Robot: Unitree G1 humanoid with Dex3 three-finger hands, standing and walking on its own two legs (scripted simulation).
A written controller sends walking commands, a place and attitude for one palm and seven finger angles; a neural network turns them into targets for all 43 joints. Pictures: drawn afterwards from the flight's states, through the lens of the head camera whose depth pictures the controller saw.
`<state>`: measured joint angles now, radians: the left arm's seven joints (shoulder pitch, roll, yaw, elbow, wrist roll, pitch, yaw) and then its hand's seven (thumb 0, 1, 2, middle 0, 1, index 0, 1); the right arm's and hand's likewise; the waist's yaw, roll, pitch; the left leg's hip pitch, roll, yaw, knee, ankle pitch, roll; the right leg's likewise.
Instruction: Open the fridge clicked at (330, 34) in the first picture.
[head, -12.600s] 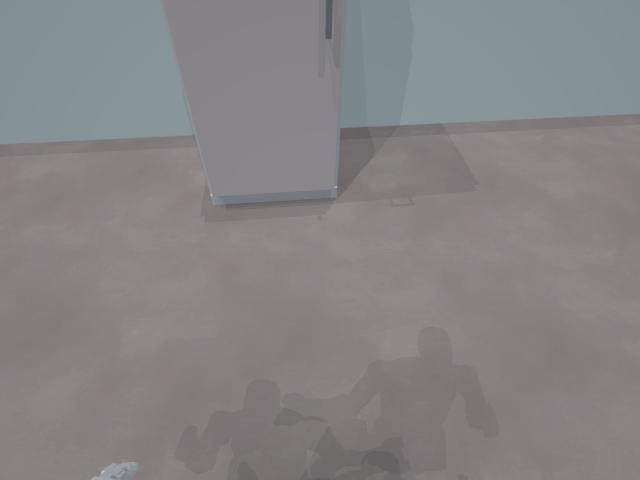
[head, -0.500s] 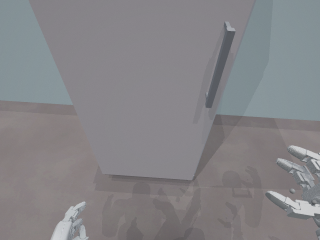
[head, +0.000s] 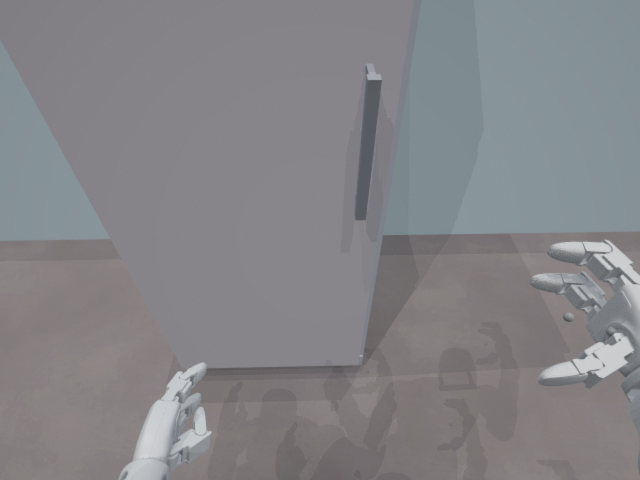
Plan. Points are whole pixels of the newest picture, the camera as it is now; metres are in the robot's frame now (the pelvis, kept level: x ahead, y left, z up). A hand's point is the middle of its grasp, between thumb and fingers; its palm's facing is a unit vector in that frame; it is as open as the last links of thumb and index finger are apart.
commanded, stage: raise the hand to about handle height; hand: right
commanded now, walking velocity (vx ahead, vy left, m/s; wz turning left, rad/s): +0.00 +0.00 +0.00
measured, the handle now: (364, 149) +0.57 -0.07 +0.14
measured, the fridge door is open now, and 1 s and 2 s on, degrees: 0 0 0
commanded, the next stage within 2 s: move the hooked fingers beside the handle in 0.68 s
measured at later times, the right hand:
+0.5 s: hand (572, 294) +0.26 -0.25 +0.16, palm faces +0.05 +1.00 -0.04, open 14.0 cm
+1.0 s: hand (517, 265) +0.31 -0.22 +0.16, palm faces +0.06 +1.00 -0.03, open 14.0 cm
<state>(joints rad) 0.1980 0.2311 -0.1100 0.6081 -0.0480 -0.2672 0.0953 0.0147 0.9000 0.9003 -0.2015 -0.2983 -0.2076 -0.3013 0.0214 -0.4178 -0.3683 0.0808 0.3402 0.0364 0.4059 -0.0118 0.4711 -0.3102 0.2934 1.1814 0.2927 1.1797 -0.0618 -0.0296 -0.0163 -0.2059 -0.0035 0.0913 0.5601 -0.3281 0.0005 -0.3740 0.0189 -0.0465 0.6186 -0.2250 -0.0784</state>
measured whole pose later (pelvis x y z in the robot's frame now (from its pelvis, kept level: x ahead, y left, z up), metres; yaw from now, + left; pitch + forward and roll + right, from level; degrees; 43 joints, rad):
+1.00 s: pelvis +0.01 +0.06 +0.01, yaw +1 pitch -2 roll +1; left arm 0.22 0.28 -0.07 0.65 -0.07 -0.23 0.11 0.02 0.90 0.90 -0.20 -0.30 -0.21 -0.30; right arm -0.18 -0.45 -0.42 0.31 0.32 0.10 0.43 -0.02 0.50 -0.30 0.30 1.20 0.30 1.20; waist -0.05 -0.05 -0.02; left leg -0.15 -0.06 0.10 0.51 -0.33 0.07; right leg -0.31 -0.03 -0.03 0.55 -0.21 -0.01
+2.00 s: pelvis +0.02 +0.04 +0.00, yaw +2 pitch +3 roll +1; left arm 0.32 0.27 -0.05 0.68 -0.05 -0.11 0.07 0.01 0.90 0.90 -0.20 -0.30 -0.21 -0.30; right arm -0.62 -0.37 -0.26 0.69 0.19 -0.01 0.19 -0.02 0.50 -0.30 0.29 1.20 0.29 1.20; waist 0.04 -0.02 -0.04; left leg -0.26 -0.04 0.07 0.55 -0.34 0.04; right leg -0.40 -0.01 -0.06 0.57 -0.23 -0.03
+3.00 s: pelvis +0.03 +0.04 -0.01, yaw +3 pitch +8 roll +1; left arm 0.35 0.28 -0.03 0.66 -0.04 -0.05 0.03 0.01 0.90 0.90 -0.20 -0.30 -0.20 -0.30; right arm -0.85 -0.41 -0.30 1.04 0.16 -0.14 0.20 -0.02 0.50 -0.30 0.29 1.20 0.29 1.20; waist 0.08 -0.02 -0.08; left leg -0.39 -0.05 0.06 0.63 -0.39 0.05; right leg -0.54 -0.03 -0.06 0.67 -0.28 -0.03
